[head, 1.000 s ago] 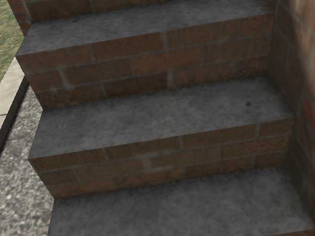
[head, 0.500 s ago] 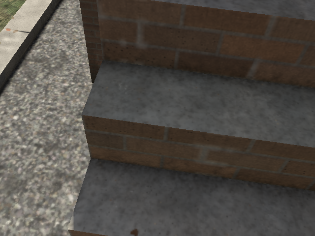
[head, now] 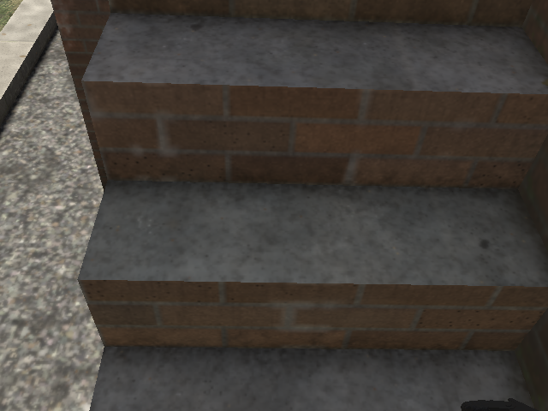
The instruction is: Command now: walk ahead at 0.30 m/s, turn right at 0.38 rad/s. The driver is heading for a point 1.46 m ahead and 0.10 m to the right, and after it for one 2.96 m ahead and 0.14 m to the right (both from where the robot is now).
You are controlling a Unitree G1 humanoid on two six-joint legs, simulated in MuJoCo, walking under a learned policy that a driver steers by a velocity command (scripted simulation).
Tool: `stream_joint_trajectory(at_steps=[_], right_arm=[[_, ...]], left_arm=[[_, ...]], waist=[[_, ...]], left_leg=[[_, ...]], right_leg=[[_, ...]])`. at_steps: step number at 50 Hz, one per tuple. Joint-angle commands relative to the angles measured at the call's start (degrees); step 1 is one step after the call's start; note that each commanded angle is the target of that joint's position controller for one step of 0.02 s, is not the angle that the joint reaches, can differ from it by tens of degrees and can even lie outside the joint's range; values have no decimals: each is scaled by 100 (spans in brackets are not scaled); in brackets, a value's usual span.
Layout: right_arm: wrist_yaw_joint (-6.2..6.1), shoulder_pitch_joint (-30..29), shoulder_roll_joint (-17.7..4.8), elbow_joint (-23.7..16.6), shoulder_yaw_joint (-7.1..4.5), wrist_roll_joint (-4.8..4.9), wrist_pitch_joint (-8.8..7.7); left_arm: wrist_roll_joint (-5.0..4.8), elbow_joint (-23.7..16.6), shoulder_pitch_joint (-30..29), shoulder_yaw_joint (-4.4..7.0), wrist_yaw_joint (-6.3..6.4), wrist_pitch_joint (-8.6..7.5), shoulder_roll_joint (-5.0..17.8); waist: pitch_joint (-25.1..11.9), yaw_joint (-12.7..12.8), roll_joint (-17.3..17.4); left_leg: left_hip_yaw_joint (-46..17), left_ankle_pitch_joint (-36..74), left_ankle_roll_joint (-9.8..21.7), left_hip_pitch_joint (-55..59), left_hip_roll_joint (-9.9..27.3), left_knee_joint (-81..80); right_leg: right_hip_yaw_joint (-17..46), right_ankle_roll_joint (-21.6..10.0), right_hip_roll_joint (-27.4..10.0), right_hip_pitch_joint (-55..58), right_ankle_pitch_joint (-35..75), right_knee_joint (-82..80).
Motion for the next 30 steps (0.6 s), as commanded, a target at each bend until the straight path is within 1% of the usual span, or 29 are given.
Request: stream_joint_trajectory(at_steps=[1, 2, 3, 4, 5, 6, 7, 8, 9, 10, 11, 12, 13, 14, 15, 16, 17, 18, 20, 21, 22, 23, 24, 25, 26, 27, 28, 29, 30], right_arm=[[-62, 502, 658, 412, 228, -165, 21], [-107, 224, 523, 577, 184, -32, -2], [-166, -133, 187, 617, 100, 3, 61], [-272, -172, -465, 657, -112, -31, 122], [-347, -805, -1502, 406, -356, 46, 88], [-303, -934, -1784, 362, -492, 193, 83], [-185, -675, -2081, 581, -594, 430, 62], [-249, -464, -1976, 748, -612, 387, 79], [-215, -139, -1786, 767, -559, 368, 150], [-266, 296, -1582, 642, -511, 455, 241], [-263, -8, -1628, 413, -467, 443, 269], [-196, -546, -1358, 127, -351, 377, 223], [-93, -1065, -723, -96, -166, 270, 154], [173, -929, -282, -425, -46, 123, -82], [317, -637, -49, -431, 58, 156, -194], [347, 216, 193, -371, 144, 49, -269], [314, 1088, -39, -61, 119, -73, -287], [307, 1855, -239, 243, 68, -69, -216], [112, 2751, -391, 593, 21, -83, 67], [-1, 2867, -517, 651, 39, -243, 214], [-78, 2717, -373, 784, 61, -280, 302], [-62, 2072, 165, 864, 134, -244, 349], [-38, 961, 418, 785, 184, -136, 368], [-53, 62, 391, 545, 233, -129, 247], [-81, 76, 392, 550, 232, -234, 163], [-129, 259, -97, 702, 130, -238, 217], [-243, 1351, -1134, 903, -259, -110, 63], [-345, 1637, -1165, 938, -362, -15, -84], [-405, 1426, -2073, 827, -590, -139, -447]], left_arm=[[-39, -1541, -1971, -346, 140, -286, -654], [36, -1651, -1577, -385, 105, -263, -626], [79, -1640, -1037, -317, 25, -261, -437], [151, -1583, -699, -303, -66, -282, -360], [305, -1658, 27, -427, -142, -317, -142], [402, -1615, -38, -470, -160, -280, 141], [433, -1828, -550, -611, -124, -163, -6], [403, -1529, -670, -506, 21, 36, 129], [390, -1587, -515, -408, 25, 103, 533], [385, -1543, -431, -194, -24, 24, 1024], [370, -1353, 205, -38, -24, -48, 1205], [412, -1051, 951, 56, 39, -37, 1251], [617, -1003, 717, -62, 82, -188, 1168], [642, -1039, 277, -270, 143, -338, 479], [512, -1015, 108, -348, 117, -354, 80], [427, -1190, -706, -403, 57, -329, -247], [325, -1341, -1328, -415, 79, -247, -371], [268, -1310, -1813, -409, 175, -255, -217], [379, -1594, -2628, -390, 271, -253, -82], [344, -1783, -2671, -437, 310, -194, -221], [250, -1896, -2593, -471, 406, -22, -342], [302, -1951, -2254, -463, 473, 43, -392], [314, -1924, -1285, -432, 495, 28, -542], [194, -2122, -868, -475, 456, 29, -610], [175, -2039, -976, -491, 230, -63, -739], [177, -1963, -720, -559, 63, -254, -1056], [344, -1761, -76, -564, -159, -435, -640], [426, -1347, -71, -487, -327, -614, -226], [-101, -1566, -277, -566, -224, -480, -276]], waist=[[924, 43, 925], [537, 432, 420], [98, 866, -196], [-361, 967, -132], [-922, 1570, 468], [-1363, 1434, 421], [-1503, 1268, 828], [-1476, 906, 204], [-1377, 735, -384], [-1868, 654, -984], [-2125, 1135, -1067], [-2081, 1531, -1501], [-1752, 1151, -2518], [-1271, 556, -1489], [-940, 319, -919], [-268, -352, -426], [-198, -770, -6], [-240, -1231, -94], [-236, -1687, -531], [136, -1665, -474], [692, -1498, -179], [847, -961, 756], [753, 24, 1396], [766, 746, 640], [656, 673, -431], [162, 962, -582], [-974, 841, -487], [-966, 369, -1054], [-847, 556, 292]], left_leg=[[97, 2341, 164, -257, 289, -2671], [305, 2616, 119, -401, 226, -3060], [505, 3039, -20, -335, 87, -2557], [552, 4310, -110, -65, 315, -2087], [434, 5350, 146, 427, 1260, -2458], [308, 5332, 387, 1017, 1543, -2586], [-135, 5403, 866, 675, 2034, -3330], [-282, 6920, 1259, 678, 2297, -3262], [117, 7599, 1098, 1427, 2293, -2229], [705, 8289, 748, 1637, 1492, -1174], [750, 7016, 655, 759, 1017, -266], [699, 3824, 444, -385, 286, 1045], [100, -376, -47, -1431, -1102, 4054], [-1210, -1038, -233, -2250, -1091, 5966], [-1396, -1989, -450, -2493, -1128, 6577], [-1523, -2630, -330, -1995, -789, 6215], [-755, -1958, -366, -1081, -792, 5864], [70, -706, -434, -236, -933, 5871], [387, 218, -312, 956, -755, 4582], [432, 290, 19, 973, -470, 1947], [764, 630, 420, 714, -392, -1434], [686, 1628, 744, 116, -62, -2743], [678, 2391, 637, -346, 173, -3010], [415, 1984, 248, -1013, 162, -2924], [-156, 2840, -188, -1075, 250, -1940], [-385, 4879, -597, 126, 400, -862], [-1303, 4372, 88, 2001, 1542, -870], [-1301, 3460, 331, 3361, 1410, -920], [-4037, 489, 1282, 3282, 3038, -2336]], right_leg=[[177, -198, 343, -2190, 177, 3002], [126, -257, 251, -1585, 457, 2892], [201, -273, 314, -1222, 836, 2395], [-37, -162, 239, -1338, 1125, 2695], [-156, -112, -823, -1020, 348, 1690], [-197, -157, -1253, -940, 216, 695], [-1020, -292, -1262, 305, -885, -1070], [-1318, -333, -860, 936, -773, -706], [-1104, -536, -755, 1035, -1226, -1741], [-792, -816, -202, 1667, -880, -2167], [-97, -1016, -177, 2725, -353, -2867], [1335, -1380, -494, 3398, -372, -4098], [3733, -2107, -1097, 2739, -1035, -5603], [4307, -2112, -1250, 1765, -1190, -5356], [3837, -1992, -1221, 869, -1154, -4727], [2945, -1460, -955, -767, -640, -3632], [1776, -1032, -651, -1529, 298, -3193], [889, -736, -591, -2264, 822, -3180], [405, -350, -560, -3542, 703, -3071], [128, 97, -312, -3516, 647, -3007], [-323, 238, -9, -3008, 628, -2526], [-738, -6, 143, -2264, 87, -141], [-217, -262, 148, -1794, -135, 2036], [635, -465, 90, -1413, -17, 2060], [789, -508, 498, -1407, 895, 3311], [1025, -512, 509, -2446, 893, 4024], [1004, -331, -328, -3606, 761, 4516], [1201, -181, -534, -4562, 1377, 4394], [1917, 31, -1453, -5170, 1896, 3730]])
